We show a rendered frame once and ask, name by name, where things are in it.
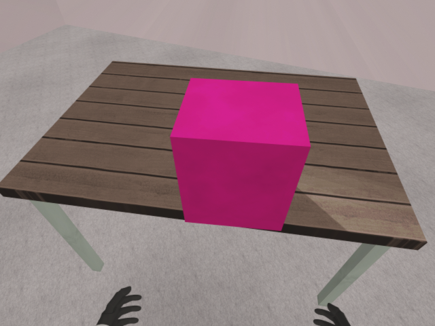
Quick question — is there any table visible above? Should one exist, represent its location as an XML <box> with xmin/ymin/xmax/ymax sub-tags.
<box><xmin>0</xmin><ymin>61</ymin><xmax>428</xmax><ymax>307</ymax></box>

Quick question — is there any left robot hand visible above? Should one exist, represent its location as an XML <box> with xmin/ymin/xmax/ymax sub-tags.
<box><xmin>97</xmin><ymin>286</ymin><xmax>141</xmax><ymax>326</ymax></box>

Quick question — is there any carton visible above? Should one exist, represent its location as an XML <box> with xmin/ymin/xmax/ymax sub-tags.
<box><xmin>170</xmin><ymin>78</ymin><xmax>311</xmax><ymax>231</ymax></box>

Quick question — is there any right robot hand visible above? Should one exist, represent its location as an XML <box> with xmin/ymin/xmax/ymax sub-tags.
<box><xmin>313</xmin><ymin>303</ymin><xmax>351</xmax><ymax>326</ymax></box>

